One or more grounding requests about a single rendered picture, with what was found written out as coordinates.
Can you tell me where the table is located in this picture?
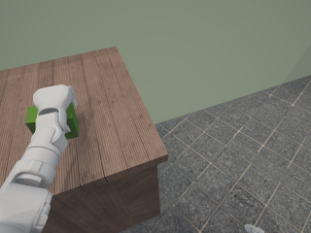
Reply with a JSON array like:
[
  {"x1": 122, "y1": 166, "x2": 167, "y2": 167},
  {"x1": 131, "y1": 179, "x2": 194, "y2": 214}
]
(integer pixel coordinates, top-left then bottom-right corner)
[{"x1": 0, "y1": 46, "x2": 168, "y2": 233}]

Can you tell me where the sponge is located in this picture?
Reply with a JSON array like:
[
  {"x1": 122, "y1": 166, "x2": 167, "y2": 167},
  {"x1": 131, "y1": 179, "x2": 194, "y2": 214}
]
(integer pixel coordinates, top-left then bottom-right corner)
[{"x1": 25, "y1": 103, "x2": 79, "y2": 140}]

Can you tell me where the left robot hand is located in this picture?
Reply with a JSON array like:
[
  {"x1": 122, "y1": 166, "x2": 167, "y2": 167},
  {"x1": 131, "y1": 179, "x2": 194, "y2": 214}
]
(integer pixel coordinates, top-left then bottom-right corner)
[{"x1": 33, "y1": 84, "x2": 77, "y2": 133}]

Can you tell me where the robot left upper arm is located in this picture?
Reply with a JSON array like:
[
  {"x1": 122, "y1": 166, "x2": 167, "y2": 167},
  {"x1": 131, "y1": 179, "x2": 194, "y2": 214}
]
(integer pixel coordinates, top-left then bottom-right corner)
[{"x1": 0, "y1": 183, "x2": 52, "y2": 233}]

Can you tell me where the left robot forearm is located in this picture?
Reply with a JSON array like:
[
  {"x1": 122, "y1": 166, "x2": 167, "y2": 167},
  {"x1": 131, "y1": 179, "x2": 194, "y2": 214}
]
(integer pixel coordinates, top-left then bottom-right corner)
[{"x1": 0, "y1": 105, "x2": 68, "y2": 199}]

